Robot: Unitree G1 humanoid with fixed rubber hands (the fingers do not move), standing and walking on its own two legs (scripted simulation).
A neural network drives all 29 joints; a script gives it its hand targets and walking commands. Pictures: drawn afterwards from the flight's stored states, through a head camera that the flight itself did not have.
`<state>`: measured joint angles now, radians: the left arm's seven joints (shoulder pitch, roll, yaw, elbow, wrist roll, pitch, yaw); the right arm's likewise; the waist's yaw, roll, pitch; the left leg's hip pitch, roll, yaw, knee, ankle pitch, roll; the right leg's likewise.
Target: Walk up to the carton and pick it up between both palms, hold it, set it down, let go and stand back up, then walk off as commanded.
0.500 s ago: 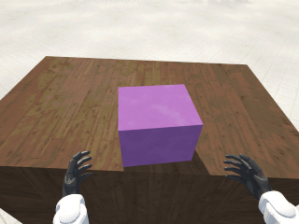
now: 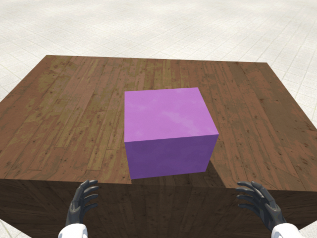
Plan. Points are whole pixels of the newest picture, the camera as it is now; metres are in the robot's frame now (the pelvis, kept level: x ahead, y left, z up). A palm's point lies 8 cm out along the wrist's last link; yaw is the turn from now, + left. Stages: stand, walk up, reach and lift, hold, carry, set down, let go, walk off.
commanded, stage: set down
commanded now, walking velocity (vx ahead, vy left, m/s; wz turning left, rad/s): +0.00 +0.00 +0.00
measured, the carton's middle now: (165, 131) +0.44 +0.02 +0.03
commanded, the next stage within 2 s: let go in 1.20 s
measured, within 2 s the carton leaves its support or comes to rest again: neither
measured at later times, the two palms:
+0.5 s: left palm (73, 232) +0.16 +0.22 -0.02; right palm (259, 224) +0.20 -0.21 -0.01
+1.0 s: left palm (71, 237) +0.16 +0.24 -0.06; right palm out of the picture +0.18 -0.21 -0.05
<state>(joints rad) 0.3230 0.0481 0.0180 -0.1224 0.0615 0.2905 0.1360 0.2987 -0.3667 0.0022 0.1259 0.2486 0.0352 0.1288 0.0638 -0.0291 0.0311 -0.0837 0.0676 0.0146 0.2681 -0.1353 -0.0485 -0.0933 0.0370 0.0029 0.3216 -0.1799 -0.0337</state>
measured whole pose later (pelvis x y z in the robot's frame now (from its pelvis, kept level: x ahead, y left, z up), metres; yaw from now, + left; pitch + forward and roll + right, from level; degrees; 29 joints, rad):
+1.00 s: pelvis +0.02 +0.01 +0.00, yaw +0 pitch -1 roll +0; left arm 0.27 0.15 0.04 0.33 0.05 0.12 0.04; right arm 0.31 -0.22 0.00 0.46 0.05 -0.16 0.04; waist 0.06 -0.03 0.06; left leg -0.10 0.05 0.01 0.30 -0.17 -0.05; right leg -0.09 0.02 0.00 0.32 -0.20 -0.03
